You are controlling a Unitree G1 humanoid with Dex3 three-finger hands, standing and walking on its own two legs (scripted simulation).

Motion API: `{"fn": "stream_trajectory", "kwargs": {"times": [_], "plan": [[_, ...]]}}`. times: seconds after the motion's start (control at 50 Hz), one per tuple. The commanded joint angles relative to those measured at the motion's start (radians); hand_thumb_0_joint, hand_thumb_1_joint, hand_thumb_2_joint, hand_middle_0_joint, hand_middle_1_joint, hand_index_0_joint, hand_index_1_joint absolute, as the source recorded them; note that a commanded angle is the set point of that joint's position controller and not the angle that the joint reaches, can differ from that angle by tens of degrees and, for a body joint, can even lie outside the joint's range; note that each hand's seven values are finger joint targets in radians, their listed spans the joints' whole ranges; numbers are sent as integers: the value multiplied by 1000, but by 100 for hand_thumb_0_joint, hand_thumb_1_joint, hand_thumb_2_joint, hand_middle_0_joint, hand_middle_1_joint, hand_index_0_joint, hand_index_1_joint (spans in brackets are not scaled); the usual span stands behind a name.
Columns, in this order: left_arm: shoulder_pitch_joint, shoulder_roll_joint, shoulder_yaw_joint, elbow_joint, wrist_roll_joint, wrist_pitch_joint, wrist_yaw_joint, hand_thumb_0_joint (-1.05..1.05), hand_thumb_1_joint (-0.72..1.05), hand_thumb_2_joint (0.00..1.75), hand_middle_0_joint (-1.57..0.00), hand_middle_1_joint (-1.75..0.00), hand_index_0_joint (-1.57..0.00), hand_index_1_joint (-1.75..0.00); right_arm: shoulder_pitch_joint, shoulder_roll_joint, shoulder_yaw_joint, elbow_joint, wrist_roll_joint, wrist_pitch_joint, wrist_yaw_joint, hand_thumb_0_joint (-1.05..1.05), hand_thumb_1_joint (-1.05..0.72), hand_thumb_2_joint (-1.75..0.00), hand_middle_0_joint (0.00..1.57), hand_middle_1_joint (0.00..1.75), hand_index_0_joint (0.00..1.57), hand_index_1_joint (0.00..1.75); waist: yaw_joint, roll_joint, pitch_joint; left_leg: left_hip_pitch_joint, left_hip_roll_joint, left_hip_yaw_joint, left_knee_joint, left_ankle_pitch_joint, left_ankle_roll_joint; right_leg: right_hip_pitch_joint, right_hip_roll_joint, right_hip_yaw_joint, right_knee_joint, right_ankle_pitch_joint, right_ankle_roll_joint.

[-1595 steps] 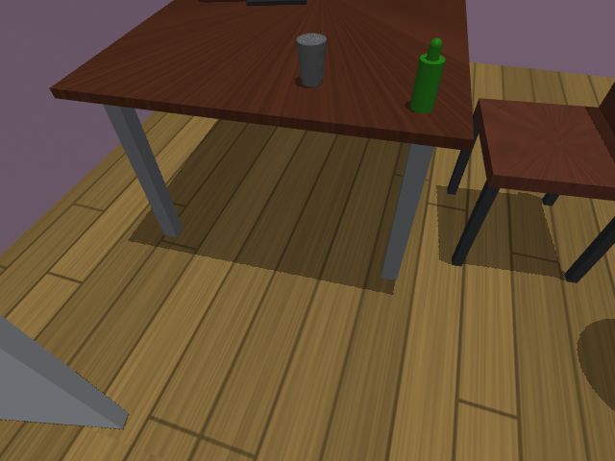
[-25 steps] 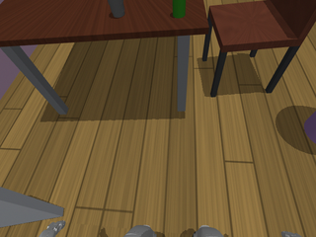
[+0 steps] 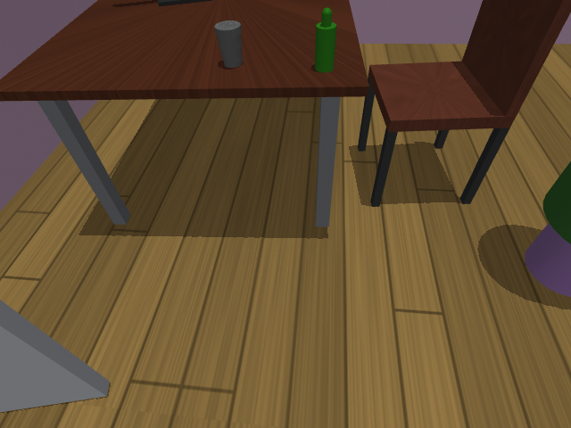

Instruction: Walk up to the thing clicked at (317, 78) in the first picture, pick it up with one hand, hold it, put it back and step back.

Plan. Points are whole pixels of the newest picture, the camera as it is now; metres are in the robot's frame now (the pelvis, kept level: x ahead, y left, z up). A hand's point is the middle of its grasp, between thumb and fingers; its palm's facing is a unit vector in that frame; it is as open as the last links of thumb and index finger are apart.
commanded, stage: step back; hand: left
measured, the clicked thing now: (230, 45) +1.16 +0.25 +0.03
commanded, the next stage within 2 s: stand in 0.72 s
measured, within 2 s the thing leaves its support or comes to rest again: neither
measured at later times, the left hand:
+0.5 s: hand out of the picture +0.13 +0.28 -0.15, palm faces +0.00 -0.93 -0.37, open 7.4 cm
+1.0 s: hand out of the picture +0.13 +0.25 -0.14, palm faces -0.05 -0.93 -0.36, open 7.4 cm
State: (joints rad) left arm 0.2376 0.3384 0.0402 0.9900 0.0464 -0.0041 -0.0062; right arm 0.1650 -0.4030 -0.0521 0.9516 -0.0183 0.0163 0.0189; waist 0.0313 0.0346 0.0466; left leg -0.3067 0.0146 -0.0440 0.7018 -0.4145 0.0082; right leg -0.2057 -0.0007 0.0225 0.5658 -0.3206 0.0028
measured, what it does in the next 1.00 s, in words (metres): stands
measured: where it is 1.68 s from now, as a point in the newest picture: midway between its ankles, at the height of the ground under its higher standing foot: outside the picture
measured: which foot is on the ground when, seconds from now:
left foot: down 0.00-1.00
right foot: down 0.00-1.00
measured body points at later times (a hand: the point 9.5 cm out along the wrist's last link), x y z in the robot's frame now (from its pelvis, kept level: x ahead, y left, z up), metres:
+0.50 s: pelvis +0.03 +0.02 +0.00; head +0.04 +0.02 +0.45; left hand +0.13 +0.33 -0.12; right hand +0.10 -0.29 -0.13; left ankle +0.02 +0.13 -0.73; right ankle +0.00 -0.12 -0.73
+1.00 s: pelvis +0.03 +0.00 +0.01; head +0.06 -0.01 +0.46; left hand +0.13 +0.30 -0.11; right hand +0.13 -0.30 -0.13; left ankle +0.02 +0.13 -0.73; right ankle +0.04 -0.12 -0.73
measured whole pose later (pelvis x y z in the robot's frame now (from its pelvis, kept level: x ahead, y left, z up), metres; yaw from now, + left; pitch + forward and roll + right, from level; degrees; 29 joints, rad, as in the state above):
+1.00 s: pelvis +0.03 +0.00 +0.01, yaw -1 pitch -4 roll +0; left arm 0.08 0.33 0.00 1.08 0.01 -0.01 0.00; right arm 0.07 -0.35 -0.03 1.07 0.01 0.00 0.00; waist -0.01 0.03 0.12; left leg -0.10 0.01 -0.01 0.44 -0.27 -0.01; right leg -0.15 -0.01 -0.01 0.46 -0.25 0.00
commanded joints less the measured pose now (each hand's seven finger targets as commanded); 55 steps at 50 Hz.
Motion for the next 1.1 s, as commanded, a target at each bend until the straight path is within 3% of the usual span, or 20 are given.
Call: {"fn": "stream_trajectory", "kwargs": {"times": [0.0, 0.04, 0.08, 0.16, 0.2, 0.26, 0.34, 0.4, 0.46, 0.52, 0.6, 0.66, 0.68, 0.7, 0.74, 0.78, 0.84, 0.88, 0.94, 1.08], "plan": [[-126, 272, 58, -101, -11, -36, 4, 0, 90, 90, -20, -30, -20, -30, -1, -137, -38, -36, -12, -43, -11, 0, -90, -90, 20, 30, 20, 30, -40, -149, -2, 162, -21, 37, -270, 88, 9, -146, -162, 162, -171, -59, -108], [-100, 200, 35, -100, -20, -33, 0, 0, 90, 90, -20, -30, -20, -30, 35, -184, -55, -27, -31, -63, -23, 0, -90, -90, 20, 30, 20, 30, -48, -13, -73, 267, 157, -234, -395, 85, 62, -198, -81, 82, 43, 67, -50], [-99, 239, 48, -64, -28, -26, 6, 0, 90, 90, -20, -30, -20, -30, -40, -259, -64, -34, -17, -62, -16, 0, -90, -90, 20, 30, 20, 30, -22, 57, -25, 87, 302, -394, -453, -157, 190, -140, -27, 0, 145, -204, -27], [-52, 211, 43, -35, -29, -47, 5, 0, 90, 90, -20, -30, -20, -30, -96, -188, -40, -37, -16, -54, -14, 0, -90, -90, 20, 30, 20, 30, 18, 91, -16, 23, 160, -153, -348, 101, 84, 35, -27, -2, -128, 17, -46], [-25, 252, 58, -14, -26, -53, 14, 0, 90, 90, -20, -30, -20, -30, -106, -148, -27, -35, 0, -51, -13, 0, -90, -90, 20, 30, 20, 30, 30, 16, -49, -67, 74, -61, -217, 185, 28, 161, -97, 120, -182, 111, -73], [-90, 334, 70, -28, -14, -53, 15, 0, 90, 90, -20, -30, -20, -30, -47, -141, -33, -12, -7, -45, -13, 0, -90, -90, 20, 30, 20, 30, -15, -105, 7, -77, -13, 22, -66, -44, 5, 49, -275, 318, -247, -159, -187], [-182, 236, 43, -58, -32, -43, 13, 0, 90, 90, -20, -30, -20, -30, 11, -164, -38, 28, -8, -67, -15, 0, -90, -90, 20, 30, 20, 30, -47, -52, -9, 98, 100, -134, -305, 268, 59, -59, -111, 59, -61, 164, -69], [-145, 225, 41, -30, -34, -43, 15, 0, 90, 90, -20, -30, -20, -30, -26, -205, -42, 26, -2, -69, -17, 0, -90, -90, 20, 30, 20, 30, -6, -12, -47, 163, 213, -238, -294, 482, 146, -36, -34, -28, -3, 69, -30], [-124, 238, 45, -15, -36, -51, 22, 0, 90, 90, -20, -30, -20, -30, -35, -179, -39, 23, 3, -63, -27, 0, -90, -90, 20, 30, 20, 30, -1, 13, -94, 141, 123, -91, -189, 722, 76, 90, -71, 4, -47, 325, -49], [-74, 270, 54, -3, -37, -46, 29, 0, 90, 90, -20, -30, -20, -30, -56, -159, -41, 10, 4, -55, -33, 0, -90, -90, 20, 30, 20, 30, 14, -12, -128, 36, 54, -6, -86, 584, 43, 201, -134, 70, -23, 437, -92], [-165, 298, 53, -31, -28, -36, 29, 0, 90, 90, -20, -30, -20, -30, -43, -136, -41, 24, -8, -47, -29, 0, -90, -90, 20, 30, 20, 30, -26, -72, -81, 29, 22, -2, -109, 258, 33, 79, -237, 175, -72, 229, -164], [-245, 232, 36, -55, -33, -31, 24, 0, 90, 90, -20, -30, -20, -30, -9, -194, -58, 46, -9, -60, -27, 0, -90, -90, 20, 30, 20, 30, -55, 41, -56, 189, 158, -208, -279, 439, 109, -101, -52, -37, 129, 143, -55], [-250, 210, 32, -49, -30, -26, 25, 0, 90, 90, -20, -30, -20, -30, -8, -218, -64, 47, -7, -62, -28, 0, -90, -90, 20, 30, 20, 30, -57, 85, -32, 238, 240, -303, -296, 566, 173, -176, -2, -74, 188, -49, -27], [-236, 189, 15, -37, -54, -16, 28, 0, 90, 90, -20, -30, -20, -30, -36, -209, -47, 39, -5, -74, -34, 0, -90, -90, 20, 30, 20, 30, -53, 55, -5, 268, 298, -337, -292, 901, 212, -174, -30, 10, 157, -199, -3], [-197, 184, 15, -27, -60, -18, 27, 0, 90, 90, -20, -30, -20, -30, -39, -203, -45, 36, 0, -79, -42, 0, -90, -90, 20, 30, 20, 30, -46, 80, -33, 320, 278, -255, -267, 1073, 187, -158, -45, 17, 124, -209, -13], [-162, 179, 16, -8, -61, -26, 25, 0, 90, 90, -20, -30, -20, -30, -99, -200, -42, 26, 3, -73, -52, 0, -90, -90, 20, 30, 20, 30, -15, 108, -60, 325, 215, -162, -225, 1051, 129, -69, -52, 11, -43, -56, -12], [-108, 258, 31, 23, -40, -41, 30, 0, 90, 90, -20, -30, -20, -30, -127, -142, -29, 11, 32, -47, -51, 0, -90, -90, 20, 30, 20, 30, -6, -40, -187, 149, 58, -17, -143, 596, 4, 264, -165, 126, -127, 716, -76], [-189, 293, 32, 14, -35, -35, 27, 0, 90, 90, -20, -30, -20, -30, -90, -113, -12, 27, 33, -37, -47, 0, -90, -90, 20, 30, 20, 30, -50, -94, -130, 210, 39, -16, -253, 371, 14, 118, -216, 171, -145, 577, -113], [-240, 213, 7, 14, -43, -28, 22, 0, 90, 90, -20, -30, -20, -30, -131, -155, -13, 64, 21, -46, -34, 0, -90, -90, 20, 30, 20, 30, -36, -84, -147, 290, 97, -54, -307, 504, 17, 139, -131, 77, -192, 453, -47], [-235, 223, 7, 58, -44, -33, 20, 0, 90, 90, -20, -30, -20, -30, -132, -150, 3, 98, 15, -46, -28, 0, -90, -90, 20, 30, 20, 30, -34, -59, -88, 236, 101, -49, -398, 417, 2, 162, -132, 72, -254, 384, -32]]}}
